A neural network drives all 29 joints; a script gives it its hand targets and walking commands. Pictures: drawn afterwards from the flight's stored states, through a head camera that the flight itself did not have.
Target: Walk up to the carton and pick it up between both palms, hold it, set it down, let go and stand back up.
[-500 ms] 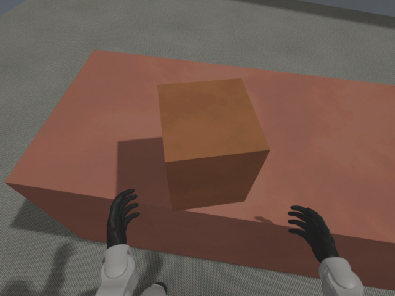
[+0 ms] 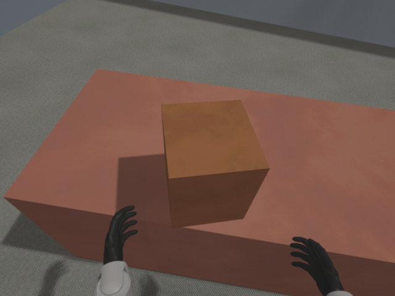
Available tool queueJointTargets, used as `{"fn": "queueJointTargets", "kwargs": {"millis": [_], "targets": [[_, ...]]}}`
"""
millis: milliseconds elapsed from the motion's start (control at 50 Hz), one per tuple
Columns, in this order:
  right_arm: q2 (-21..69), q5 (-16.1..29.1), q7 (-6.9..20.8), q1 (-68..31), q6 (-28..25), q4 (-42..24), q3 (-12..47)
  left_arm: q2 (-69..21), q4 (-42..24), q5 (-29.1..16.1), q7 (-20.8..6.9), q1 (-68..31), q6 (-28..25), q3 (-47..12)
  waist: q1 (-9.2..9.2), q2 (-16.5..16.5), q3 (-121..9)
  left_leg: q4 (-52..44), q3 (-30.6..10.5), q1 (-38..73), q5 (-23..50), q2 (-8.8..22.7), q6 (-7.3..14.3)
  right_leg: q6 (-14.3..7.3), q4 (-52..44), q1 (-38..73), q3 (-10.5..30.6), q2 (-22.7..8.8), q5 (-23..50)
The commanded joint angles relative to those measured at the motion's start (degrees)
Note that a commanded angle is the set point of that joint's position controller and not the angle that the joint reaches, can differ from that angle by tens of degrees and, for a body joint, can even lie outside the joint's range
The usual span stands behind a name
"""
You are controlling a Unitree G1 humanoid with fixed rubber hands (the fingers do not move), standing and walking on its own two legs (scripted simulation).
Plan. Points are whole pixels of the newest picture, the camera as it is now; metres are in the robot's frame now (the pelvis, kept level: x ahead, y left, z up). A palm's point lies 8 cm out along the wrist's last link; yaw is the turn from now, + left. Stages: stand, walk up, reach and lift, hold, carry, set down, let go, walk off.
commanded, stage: set down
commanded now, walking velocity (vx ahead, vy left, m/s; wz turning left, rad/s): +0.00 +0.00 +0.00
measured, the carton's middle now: (205, 166) +0.44 +0.06 -0.04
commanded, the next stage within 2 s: let go in 1.82 s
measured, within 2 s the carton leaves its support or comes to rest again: neither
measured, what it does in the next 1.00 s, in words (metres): stands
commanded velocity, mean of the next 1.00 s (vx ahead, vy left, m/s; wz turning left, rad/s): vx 0.00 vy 0.00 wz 0.00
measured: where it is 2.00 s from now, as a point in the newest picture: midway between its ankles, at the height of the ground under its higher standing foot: outside the picture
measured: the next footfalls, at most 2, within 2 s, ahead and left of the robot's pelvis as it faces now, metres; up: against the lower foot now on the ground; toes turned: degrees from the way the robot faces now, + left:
none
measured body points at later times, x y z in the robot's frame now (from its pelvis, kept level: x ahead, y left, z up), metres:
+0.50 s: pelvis +0.01 +0.01 +0.00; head +0.03 +0.04 +0.45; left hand +0.19 +0.22 -0.06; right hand +0.23 -0.20 -0.07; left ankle +0.05 +0.17 -0.73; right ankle +0.01 -0.07 -0.73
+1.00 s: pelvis +0.02 +0.01 +0.01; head +0.04 +0.05 +0.45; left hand +0.19 +0.23 -0.07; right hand +0.21 -0.20 -0.07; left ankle +0.05 +0.17 -0.73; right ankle +0.01 -0.07 -0.73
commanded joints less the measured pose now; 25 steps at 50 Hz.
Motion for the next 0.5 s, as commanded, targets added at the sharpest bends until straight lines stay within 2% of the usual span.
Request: {"fn": "queueJointTargets", "kwargs": {"millis": [0, 20, 40, 60, 80, 120, 160, 180, 200, 240, 260, 280, 300, 320, 340, 360, 380, 400, 420, 440, 460, 480], "targets": [[-9.3, 5.9, -1.4, -5.1, -3.6, -5.4, 5.9, 7.3, -8.2, 0.4, -2.7, -3.5, -2.2, -0.9, -11.0, -7.7, -7.6, -1.9, 4.9, 8.2, 5.1, -5.2, 2.4, 4.9, -9.7, 16.6, 15.0, -5.6, 8.2], [-9.6, 6.9, -0.5, -5.8, -3.9, -9.6, 4.6, 7.5, -13.6, 1.3, -1.4, -4.6, -2.7, -0.1, -9.56, -4.8, -10.8, -1.7, 4.0, 9.2, 4.8, -4.8, 1.9, 4.4, -10.1, 15.9, 15.3, -5.3, 3.0], [-8.2, 5.9, -1.3, -4.8, -2.4, -5.3, 5.8, 8.0, -8.5, 1.1, -2.4, -4.4, -1.2, -0.4, -10.86, -5.9, -6.4, -1.9, 4.8, 8.5, 4.1, -5.4, 2.5, 4.7, -10.4, 15.1, 15.2, -5.5, 4.9], [-10.6, 6.2, -0.5, -5.7, -3.2, -8.3, 3.8, 6.8, -14.8, 0.9, -1.4, -4.3, -1.6, -1.7, -10.2, -3.9, -10.9, -2.6, 3.8, 11.7, 6.5, -4.2, 1.8, 4.2, -9.8, 14.8, 12.8, -3.9, 3.5], [-11.3, 6.7, 0.1, -5.5, -4.1, -9.3, 3.2, 7.0, -15.6, 0.4, -0.7, -3.6, -2.9, -2.0, -9.46, -3.5, -10.1, -2.2, 3.8, 10.9, 6.1, -4.5, 2.1, 3.9, -9.4, 12.9, 12.7, -3.7, 1.5], [-9.9, 6.0, -0.3, -5.0, -3.5, -9.5, 3.9, 7.5, -12.7, -0.7, -1.3, -1.7, -2.1, -2.9, -10.15, -4.4, -8.4, -1.8, 4.2, 11.7, 6.7, -4.5, 2.4, 3.6, -9.6, 11.8, 12.1, -3.5, 3.4], [-6.3, 4.7, -1.7, -4.7, -1.2, -6.6, 5.5, 8.4, -6.8, 0.3, -2.8, -3.7, -0.1, -1.9, -10.68, -4.3, -4.6, -2.9, 4.7, 9.9, 2.4, -5.3, 2.8, 4.1, -11.6, 11.6, 13.4, -4.5, 0.6], [-6.9, 5.0, -1.4, -4.1, -1.6, -11.2, 5.0, 9.6, -11.9, 0.6, -2.2, -3.8, -0.9, 0.0, -9.39, -4.4, -8.9, -2.2, 4.4, 10.8, 4.1, -4.7, 2.7, 4.0, -10.8, 13.4, 13.8, -4.1, -0.1], [-8.3, 4.8, -1.0, -4.3, -1.5, -11.0, 3.0, 9.0, -12.8, 0.0, -1.8, -3.3, -0.9, -0.7, -9.69, -3.6, -8.3, -2.8, 4.4, 11.9, 4.1, -4.6, 2.4, 3.8, -11.2, 13.1, 13.3, -4.0, -1.7], [-7.6, 4.1, -1.8, -3.8, -1.7, -14.6, 2.6, 10.6, -12.5, -1.1, -2.3, -2.0, -1.1, -0.3, -9.62, -5.8, -9.9, -2.0, 4.4, 9.7, 6.1, -5.1, 2.5, 4.4, -9.9, 15.2, 13.9, -4.6, 3.5], [-5.8, 3.0, -2.8, -3.2, -0.6, -10.6, 3.6, 11.5, -8.3, -0.7, -3.2, -1.9, 0.2, 0.2, -10.26, -6.0, -7.6, -2.3, 5.3, 8.7, 4.0, -5.9, 2.8, 4.8, -11.1, 16.2, 15.2, -5.8, 4.0], [-5.8, 3.4, -3.1, -3.0, 0.2, -10.9, 4.0, 10.6, -9.1, -1.4, -3.2, -2.0, 0.8, -0.7, -10.93, -5.6, -7.4, -2.3, 4.6, 9.9, 4.0, -5.5, 2.6, 5.0, -11.6, 15.1, 15.3, -5.7, 2.0], [-4.3, 2.2, -4.0, -1.8, 1.7, -7.1, 4.2, 11.8, -6.1, -0.6, -4.4, -2.9, 1.9, 0.5, -11.81, -5.3, -4.6, -3.0, 5.1, 9.7, 2.8, -6.0, 2.8, 5.2, -11.8, 15.4, 15.9, -6.2, 4.2], [-4.0, 1.9, -4.1, -1.9, 2.1, -7.9, 4.4, 11.3, -6.2, -0.5, -4.6, -2.4, 3.0, 0.8, -10.92, -3.9, -5.2, -3.8, 4.8, 11.1, 3.5, -5.6, 2.4, 5.2, -12.8, 15.1, 15.2, -6.1, 2.8], [-4.9, 1.4, -4.4, -2.5, 1.7, -12.1, 3.5, 12.2, -9.6, -1.3, -4.4, -2.0, 2.5, 0.9, -10.47, -4.7, -7.7, -3.6, 4.6, 11.6, 6.2, -5.4, 2.3, 5.2, -12.4, 16.3, 14.8, -5.8, 6.3], [-5.2, 1.4, -4.8, -2.4, 1.6, -13.7, 3.3, 12.8, -11.5, -2.0, -4.6, -0.8, 2.7, 0.9, -10.4, -4.7, -9.1, -3.1, 4.9, 11.4, 8.2, -5.5, 2.0, 5.5, -11.4, 17.9, 14.4, -5.7, 10.1], [-5.0, 0.9, -4.8, -2.1, 1.8, -9.6, 3.1, 12.5, -9.2, -1.4, -4.8, -0.6, 2.6, 0.2, -11.21, -4.2, -6.2, -3.4, 4.7, 11.6, 7.5, -5.6, 1.8, 5.3, -11.4, 16.8, 13.3, -5.4, 9.7], [-5.1, 1.5, -4.6, -1.9, 1.4, -12.6, 2.5, 12.4, -13.6, -2.2, -4.3, -1.0, 2.5, -0.1, -11.01, -3.7, -8.6, -3.1, 4.1, 11.5, 8.7, -5.5, 1.8, 5.5, -10.9, 17.3, 13.5, -5.3, 10.3], [-4.4, 0.5, -5.2, -0.3, 1.5, -10.3, 2.8, 13.0, -10.9, -1.3, -4.8, 0.2, 2.4, 0.5, -11.72, -3.0, -6.7, -3.0, 4.6, 12.0, 9.7, -6.0, 1.7, 5.2, -11.0, 17.8, 13.4, -5.4, 14.4], [-3.6, 0.3, -5.1, -1.2, 1.9, -10.0, 3.1, 13.3, -11.1, -0.7, -4.8, -2.2, 2.4, -0.2, -11.8, -2.4, -5.3, -3.6, 4.3, 12.2, 7.2, -6.0, 2.2, 5.0, -11.1, 16.2, 13.1, -4.9, 9.5], [-6.0, 1.5, -4.0, -1.4, 0.7, -13.3, 1.8, 12.3, -17.3, -0.9, -3.2, -1.4, 1.0, -0.3, -10.22, -0.1, -9.8, -3.7, 3.9, 14.0, 10.0, -5.3, 1.4, 4.5, -10.1, 16.6, 11.0, -4.1, 10.0], [-4.3, 0.7, -4.4, -0.7, 1.6, -9.6, 2.2, 13.1, -12.6, -1.1, -3.8, -0.5, 1.7, -0.3, -11.33, -0.1, -7.0, -3.2, 4.2, 14.1, 10.0, -5.5, 1.6, 4.4, -10.5, 15.3, 11.3, -4.6, 10.8]]}}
